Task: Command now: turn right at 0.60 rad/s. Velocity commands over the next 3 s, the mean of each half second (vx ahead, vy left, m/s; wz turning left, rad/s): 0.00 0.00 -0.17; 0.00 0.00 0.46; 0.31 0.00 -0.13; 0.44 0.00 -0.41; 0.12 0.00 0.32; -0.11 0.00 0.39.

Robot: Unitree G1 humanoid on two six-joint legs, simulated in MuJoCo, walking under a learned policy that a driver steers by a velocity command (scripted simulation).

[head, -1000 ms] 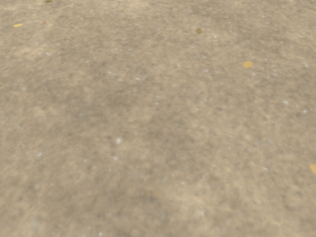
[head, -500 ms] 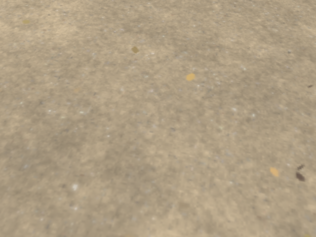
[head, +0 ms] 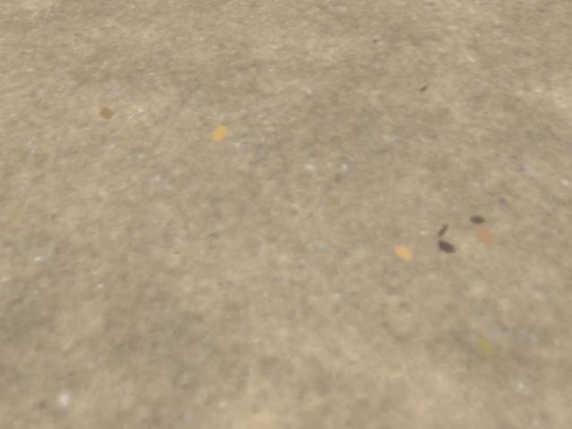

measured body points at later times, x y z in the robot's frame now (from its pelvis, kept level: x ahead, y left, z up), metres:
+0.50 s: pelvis +0.01 +0.02 +0.00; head +0.03 +0.03 +0.45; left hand +0.17 +0.28 -0.11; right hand +0.14 -0.25 -0.10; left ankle +0.03 +0.15 -0.74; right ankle +0.01 -0.10 -0.74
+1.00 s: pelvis +0.00 +0.07 -0.01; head +0.03 +0.11 +0.44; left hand +0.07 +0.38 -0.12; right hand +0.22 -0.16 -0.08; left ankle -0.01 +0.16 -0.74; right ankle -0.01 -0.09 -0.67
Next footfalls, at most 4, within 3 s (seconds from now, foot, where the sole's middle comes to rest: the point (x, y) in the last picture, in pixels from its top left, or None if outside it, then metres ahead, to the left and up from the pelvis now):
0.32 left None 0.07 0.14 -0.77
0.90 left None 0.02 0.17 -0.77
1.54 right None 0.29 -0.05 -0.77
2.00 left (268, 354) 0.62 0.13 -0.77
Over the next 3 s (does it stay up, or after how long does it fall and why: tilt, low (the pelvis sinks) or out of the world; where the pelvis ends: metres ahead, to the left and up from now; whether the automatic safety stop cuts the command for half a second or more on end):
stays up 0.47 0.03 0.00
